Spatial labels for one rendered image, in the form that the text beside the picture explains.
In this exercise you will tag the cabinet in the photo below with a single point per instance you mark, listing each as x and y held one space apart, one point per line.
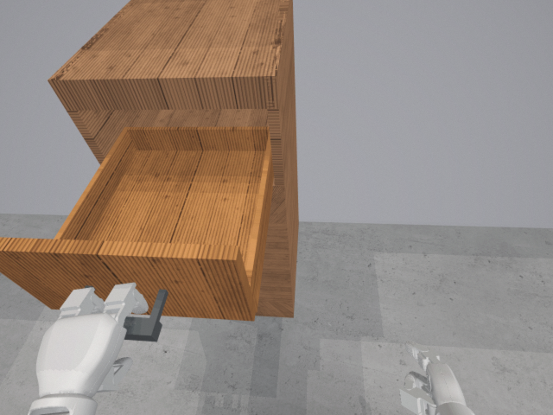
199 63

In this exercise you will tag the drawer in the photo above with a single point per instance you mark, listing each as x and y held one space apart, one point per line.
182 209

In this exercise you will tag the left robot forearm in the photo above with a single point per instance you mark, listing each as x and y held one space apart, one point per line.
64 404

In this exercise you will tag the handle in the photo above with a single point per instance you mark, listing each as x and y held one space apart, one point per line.
145 329

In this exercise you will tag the left robot hand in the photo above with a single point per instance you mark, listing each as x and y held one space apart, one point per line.
78 352

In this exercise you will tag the right robot hand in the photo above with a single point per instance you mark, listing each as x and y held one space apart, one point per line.
422 395

